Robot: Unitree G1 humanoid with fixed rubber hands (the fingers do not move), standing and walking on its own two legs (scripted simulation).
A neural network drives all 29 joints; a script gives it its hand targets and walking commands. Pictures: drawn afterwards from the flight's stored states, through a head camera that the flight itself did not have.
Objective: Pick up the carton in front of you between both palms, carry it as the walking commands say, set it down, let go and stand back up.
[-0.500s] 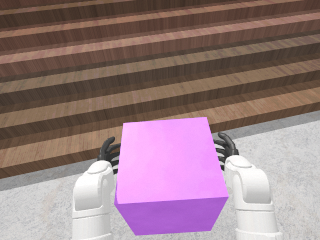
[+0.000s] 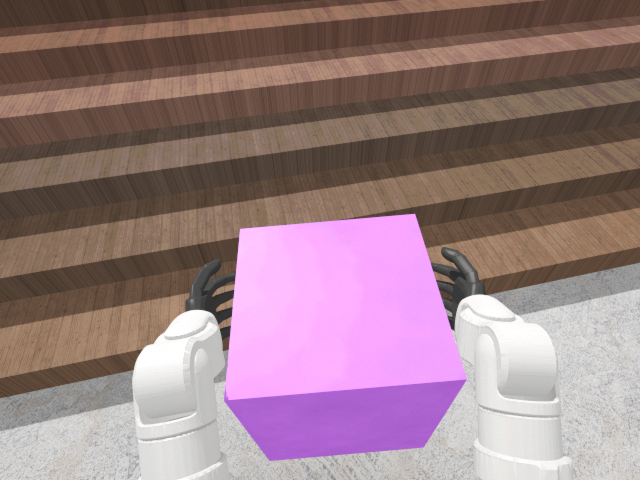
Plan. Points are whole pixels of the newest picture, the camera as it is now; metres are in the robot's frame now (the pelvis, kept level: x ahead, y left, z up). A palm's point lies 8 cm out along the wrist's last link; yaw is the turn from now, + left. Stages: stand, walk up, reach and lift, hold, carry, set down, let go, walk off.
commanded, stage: carry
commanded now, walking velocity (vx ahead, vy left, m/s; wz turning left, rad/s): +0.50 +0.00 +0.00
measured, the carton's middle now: (337, 345) +0.28 +0.00 +0.02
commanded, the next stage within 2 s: none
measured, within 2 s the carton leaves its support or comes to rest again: neither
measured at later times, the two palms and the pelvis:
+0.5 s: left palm (245, 84) +0.68 +0.14 +0.17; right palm (420, 81) +0.70 -0.16 +0.16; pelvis +0.32 -0.03 -0.01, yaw +2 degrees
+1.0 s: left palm (234, 22) +1.06 +0.21 +0.14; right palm (358, 15) +1.08 -0.09 +0.14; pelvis +0.69 +0.03 -0.01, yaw -2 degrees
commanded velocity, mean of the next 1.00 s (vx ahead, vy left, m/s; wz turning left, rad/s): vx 0.50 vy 0.00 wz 0.00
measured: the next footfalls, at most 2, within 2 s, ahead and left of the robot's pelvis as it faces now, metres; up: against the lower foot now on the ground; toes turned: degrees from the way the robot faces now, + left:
right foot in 0.42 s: +0.46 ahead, -0.09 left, +0.00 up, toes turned -8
left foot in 0.80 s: +0.61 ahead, +0.10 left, +0.09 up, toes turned +5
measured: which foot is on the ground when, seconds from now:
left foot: down 0.00-0.42, up 0.44-0.78, down 0.80-0.88, up 0.90-0.96, down 0.98-1.00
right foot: up 0.00-0.40, down 0.42-1.00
